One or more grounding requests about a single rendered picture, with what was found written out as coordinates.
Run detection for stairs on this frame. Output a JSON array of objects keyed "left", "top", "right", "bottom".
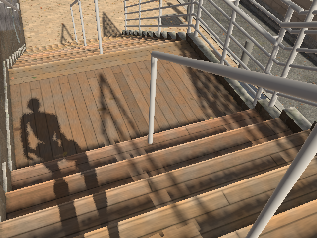
[
  {"left": 11, "top": 34, "right": 177, "bottom": 69},
  {"left": 0, "top": 108, "right": 317, "bottom": 238}
]

